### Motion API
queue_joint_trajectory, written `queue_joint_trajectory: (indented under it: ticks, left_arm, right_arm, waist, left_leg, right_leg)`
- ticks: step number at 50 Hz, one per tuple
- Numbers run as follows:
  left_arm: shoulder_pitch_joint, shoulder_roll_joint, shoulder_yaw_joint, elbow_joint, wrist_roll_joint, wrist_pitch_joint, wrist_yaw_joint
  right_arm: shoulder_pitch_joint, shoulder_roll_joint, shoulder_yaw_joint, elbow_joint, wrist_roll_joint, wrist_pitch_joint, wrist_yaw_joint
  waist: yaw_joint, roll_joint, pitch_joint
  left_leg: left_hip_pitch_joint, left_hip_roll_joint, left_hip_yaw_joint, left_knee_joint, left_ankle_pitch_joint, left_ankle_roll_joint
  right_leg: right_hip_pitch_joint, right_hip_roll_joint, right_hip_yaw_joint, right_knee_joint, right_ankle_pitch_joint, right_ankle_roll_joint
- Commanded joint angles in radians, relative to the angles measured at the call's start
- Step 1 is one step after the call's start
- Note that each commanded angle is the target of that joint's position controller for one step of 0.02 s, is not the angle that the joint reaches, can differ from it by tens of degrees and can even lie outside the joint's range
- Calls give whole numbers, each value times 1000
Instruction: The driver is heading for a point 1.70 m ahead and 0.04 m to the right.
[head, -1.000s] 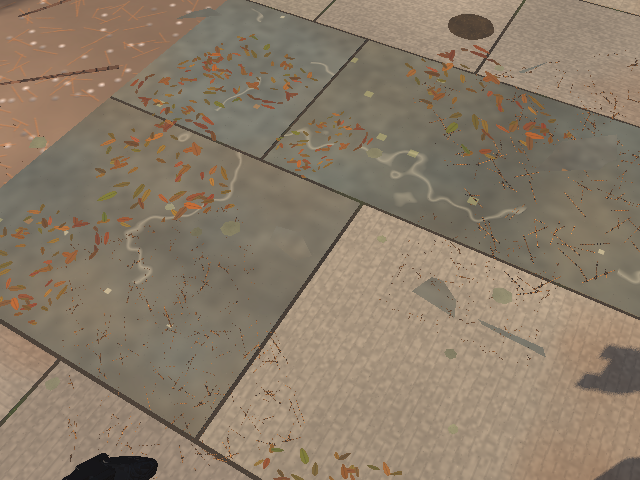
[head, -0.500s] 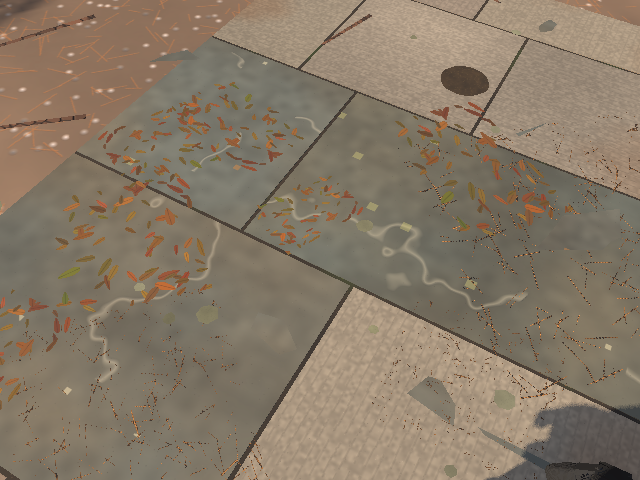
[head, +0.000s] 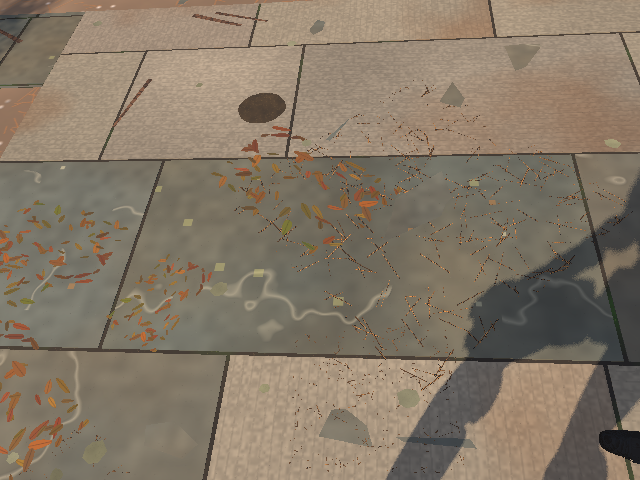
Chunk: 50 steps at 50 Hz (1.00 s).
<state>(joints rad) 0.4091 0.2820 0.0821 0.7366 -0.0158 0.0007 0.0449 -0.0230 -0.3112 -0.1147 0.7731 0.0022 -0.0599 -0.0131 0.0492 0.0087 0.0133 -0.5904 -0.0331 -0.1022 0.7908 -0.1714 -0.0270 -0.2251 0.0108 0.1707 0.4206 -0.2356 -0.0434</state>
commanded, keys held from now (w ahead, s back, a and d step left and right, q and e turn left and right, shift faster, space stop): e+shift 0.12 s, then shift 0.88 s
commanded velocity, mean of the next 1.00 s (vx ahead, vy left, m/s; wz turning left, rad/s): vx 0.04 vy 0.00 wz -0.34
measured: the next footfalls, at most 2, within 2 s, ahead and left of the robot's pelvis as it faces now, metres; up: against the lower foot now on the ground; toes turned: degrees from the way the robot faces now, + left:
left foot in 0.18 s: +0.20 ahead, +0.12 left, +0.00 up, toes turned -18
right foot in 0.56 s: +0.11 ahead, -0.13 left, +0.00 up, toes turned -15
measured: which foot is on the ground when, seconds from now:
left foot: up 0.00-0.16, down 0.18-1.00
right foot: down 0.00-0.18, up 0.20-0.54, down 0.56-1.00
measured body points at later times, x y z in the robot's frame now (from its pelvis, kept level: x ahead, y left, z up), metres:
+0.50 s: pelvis +0.10 +0.02 -0.01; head +0.15 +0.01 +0.44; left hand +0.36 +0.21 -0.10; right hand +0.13 -0.29 -0.12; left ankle +0.16 +0.13 -0.75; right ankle +0.06 -0.12 -0.73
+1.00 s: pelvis +0.12 -0.02 -0.02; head +0.13 -0.03 +0.43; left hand +0.33 +0.17 -0.12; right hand +0.13 -0.32 -0.14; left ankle +0.16 +0.13 -0.75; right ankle +0.07 -0.12 -0.75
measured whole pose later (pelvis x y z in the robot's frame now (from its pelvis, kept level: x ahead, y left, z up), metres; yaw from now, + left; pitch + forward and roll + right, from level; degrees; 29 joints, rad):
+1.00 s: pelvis +0.12 -0.02 -0.02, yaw -18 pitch -1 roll +0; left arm 0.20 0.24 0.03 0.72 0.01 0.00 0.00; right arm 0.14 -0.28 -0.03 0.96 0.00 0.01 -0.02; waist -0.02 -0.01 0.03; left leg -0.19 0.05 -0.03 0.48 -0.28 -0.06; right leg -0.19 0.04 0.05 0.52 -0.31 -0.03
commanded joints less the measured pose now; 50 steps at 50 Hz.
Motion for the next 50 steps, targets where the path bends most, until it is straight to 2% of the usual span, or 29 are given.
queue_joint_trajectory:
  ticks: [1,3,5,7,8,9,10,11,12,13,14,16,18,20,23,26,27,28,29,30,31,32,33,34,42,50]
  left_arm:
    - [-70,200,59,-105,-10,0,13]
    - [-82,212,67,-124,-13,14,13]
    - [-124,208,69,-154,-16,25,12]
    - [-183,188,61,-182,-21,28,13]
    - [-192,158,50,-189,-20,25,12]
    - [-127,85,30,-185,-1,24,10]
    - [-13,31,14,-212,10,23,11]
    - [63,146,35,-180,15,20,8]
    - [-7,216,53,-157,12,23,7]
    - [-71,228,59,-151,12,29,8]
    - [-116,214,55,-162,12,34,9]
    - [-166,151,29,-184,4,33,-2]
    - [-191,108,8,-195,4,28,-4]
    - [-213,96,-4,-197,11,26,-6]
    - [-230,101,-9,-189,7,29,-13]
    - [-196,92,-8,-156,10,29,-23]
    - [-216,110,-6,-165,18,29,-22]
    - [-214,166,1,-182,31,33,-14]
    - [-278,179,-3,-189,50,35,-17]
    - [-314,103,-19,-194,48,25,-27]
    - [-315,77,-26,-182,47,14,-36]
    - [-293,92,-22,-171,48,7,-39]
    - [-281,104,-20,-164,45,-1,-42]
    - [-270,105,-21,-155,41,-7,-41]
    - [-244,83,-24,-123,31,-9,-38]
    - [-223,78,-19,-67,29,-12,-36]
  right_arm:
    - [-103,-16,8,-86,8,-5,9]
    - [-104,-38,7,-96,12,-4,15]
    - [-68,-74,-3,-93,15,-10,20]
    - [3,-107,-13,-78,15,-21,24]
    - [49,-119,-18,-65,6,-24,22]
    - [98,-154,-21,-69,-15,-21,17]
    - [82,-209,-24,-69,-47,-5,14]
    - [84,-160,-18,-65,-25,0,17]
    - [58,-90,2,-88,-12,1,15]
    - [53,-70,11,-88,-12,10,13]
    - [54,-70,15,-83,-5,20,9]
    - [77,-94,17,-59,-10,33,-1]
    - [101,-104,16,-41,-11,39,-4]
    - [93,-115,16,-35,-7,44,-3]
    - [105,-135,16,-23,2,53,3]
    - [114,-121,30,-6,19,58,6]
    - [157,-97,40,11,21,53,8]
    - [184,-59,57,8,-7,42,15]
    - [220,-10,70,8,-18,31,18]
    - [183,-49,67,14,-24,32,13]
    - [155,-66,64,17,-25,33,14]
    - [146,-75,62,28,-24,37,10]
    - [152,-90,58,35,-23,42,6]
    - [157,-88,60,40,-20,44,5]
    - [169,-76,64,107,-10,50,-1]
    - [162,-82,62,163,-5,59,-15]
  waist:
    - [-31,-185,-53]
    - [-30,-200,-63]
    - [-43,-212,-79]
    - [-72,-222,-95]
    - [-82,-197,-122]
    - [-59,-55,-237]
    - [35,261,-232]
    - [47,284,-220]
    - [7,180,-164]
    - [-12,102,-143]
    - [-24,85,-128]
    - [-32,100,-106]
    - [-42,132,-128]
    - [-47,150,-149]
    - [-61,180,-144]
    - [-32,156,-117]
    - [-41,126,-112]
    - [-64,-8,-145]
    - [-120,-190,-134]
    - [-91,-162,-116]
    - [-84,-143,-93]
    - [-68,-139,-77]
    - [-64,-137,-51]
    - [-69,-127,-39]
    - [-67,-45,-42]
    - [-69,-21,-46]
  left_leg:
    - [16,-62,4,-125,-2,-30]
    - [69,-70,-12,-191,-14,-42]
    - [146,-72,-25,-267,-23,-49]
    - [236,-47,-14,-398,51,-35]
    - [342,1,-7,-485,184,-12]
    - [557,184,-159,-458,315,62]
    - [716,386,-502,-449,566,244]
    - [684,478,-601,-443,516,339]
    - [620,406,-446,-425,505,320]
    - [572,332,-312,-410,470,280]
    - [534,296,-260,-417,436,264]
    - [472,250,-174,-438,496,264]
    - [503,243,-134,-439,544,272]
    - [492,248,-105,-436,552,272]
    - [459,254,-91,-436,489,265]
    - [397,227,-73,-392,319,215]
    - [336,203,-62,-379,213,157]
    - [254,148,-4,-284,40,78]
    - [247,72,79,-283,-180,19]
    - [331,89,68,-312,-143,-13]
    - [352,83,73,-330,-53,-23]
    - [356,78,79,-321,-10,-27]
    - [352,80,74,-320,18,-26]
    - [359,86,67,-328,38,-22]
    - [410,90,68,-338,92,-19]
    - [444,94,67,-340,115,-13]
  right_leg:
    - [52,-119,219,-82,208,-126]
    - [46,-118,274,-52,236,-123]
    - [52,-108,332,-9,284,-107]
    - [75,-88,355,63,306,-78]
    - [60,-51,324,136,266,-47]
    - [-20,24,229,353,20,-7]
    - [-303,173,109,527,-491,44]
    - [-383,74,62,723,-494,86]
    - [-384,44,43,797,-414,111]
    - [-375,34,20,812,-352,124]
    - [-371,28,9,810,-312,131]
    - [-322,26,-36,744,-263,132]
    - [-293,24,-71,621,-253,133]
    - [-212,6,-92,486,-224,128]
    - [-96,0,-127,300,-147,115]
    - [68,19,-162,-14,65,67]
    - [156,-10,-118,-77,141,37]
    - [255,-157,35,-64,333,-11]
    - [154,-262,115,-43,372,-103]
    - [66,-232,100,-53,237,-122]
    - [55,-166,56,-40,133,-79]
    - [47,-124,26,-33,98,-46]
    - [34,-115,22,-33,118,-33]
    - [26,-112,19,-24,156,-27]
    - [43,-83,-9,10,274,-24]
    - [42,-60,-36,11,285,-14]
